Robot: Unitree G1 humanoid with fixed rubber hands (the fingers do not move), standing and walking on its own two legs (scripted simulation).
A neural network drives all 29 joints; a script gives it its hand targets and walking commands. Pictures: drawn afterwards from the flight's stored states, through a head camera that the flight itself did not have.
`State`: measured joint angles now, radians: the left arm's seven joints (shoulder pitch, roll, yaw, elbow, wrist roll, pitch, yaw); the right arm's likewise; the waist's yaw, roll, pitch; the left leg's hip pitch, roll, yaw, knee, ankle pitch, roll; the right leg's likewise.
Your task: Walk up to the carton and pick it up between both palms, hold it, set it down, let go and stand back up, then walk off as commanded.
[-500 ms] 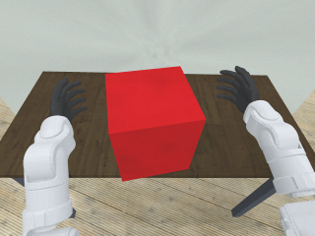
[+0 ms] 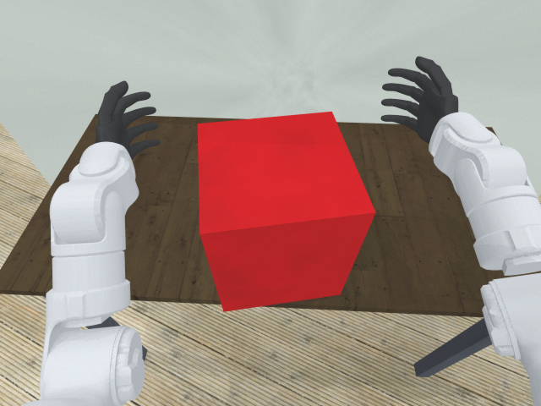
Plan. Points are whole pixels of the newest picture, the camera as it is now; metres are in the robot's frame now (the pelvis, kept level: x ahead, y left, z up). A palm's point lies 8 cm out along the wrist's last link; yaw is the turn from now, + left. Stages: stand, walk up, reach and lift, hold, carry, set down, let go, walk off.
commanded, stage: reach and lift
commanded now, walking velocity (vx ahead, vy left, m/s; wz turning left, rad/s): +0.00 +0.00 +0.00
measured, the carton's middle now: (275, 216) +0.40 +0.05 +0.03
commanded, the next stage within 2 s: none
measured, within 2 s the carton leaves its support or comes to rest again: neither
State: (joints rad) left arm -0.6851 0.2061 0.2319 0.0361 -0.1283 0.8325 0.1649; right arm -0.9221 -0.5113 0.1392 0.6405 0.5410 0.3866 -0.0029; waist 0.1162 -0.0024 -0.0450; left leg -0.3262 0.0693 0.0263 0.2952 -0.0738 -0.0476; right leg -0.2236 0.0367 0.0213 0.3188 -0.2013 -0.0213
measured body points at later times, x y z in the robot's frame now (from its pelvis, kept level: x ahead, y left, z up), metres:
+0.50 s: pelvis +0.00 +0.00 +0.00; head +0.05 +0.01 +0.45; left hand +0.37 +0.24 +0.11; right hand +0.47 -0.14 +0.13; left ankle +0.04 +0.15 -0.75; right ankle -0.03 -0.11 -0.75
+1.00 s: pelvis +0.00 -0.01 +0.00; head +0.05 +0.00 +0.44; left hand +0.38 +0.23 +0.08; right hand +0.48 -0.11 +0.10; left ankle +0.04 +0.15 -0.75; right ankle -0.03 -0.11 -0.75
